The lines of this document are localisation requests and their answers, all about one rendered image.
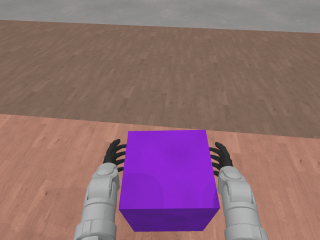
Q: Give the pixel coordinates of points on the left robot forearm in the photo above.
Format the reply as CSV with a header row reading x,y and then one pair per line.
x,y
100,204

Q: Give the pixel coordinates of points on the carton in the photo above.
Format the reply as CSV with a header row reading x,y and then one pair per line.
x,y
168,182

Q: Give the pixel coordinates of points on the right robot forearm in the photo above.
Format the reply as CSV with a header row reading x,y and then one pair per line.
x,y
239,207

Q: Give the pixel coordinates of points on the robot right hand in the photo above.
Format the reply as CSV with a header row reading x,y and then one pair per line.
x,y
223,158

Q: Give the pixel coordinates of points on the robot left hand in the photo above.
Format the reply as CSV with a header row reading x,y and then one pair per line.
x,y
111,154

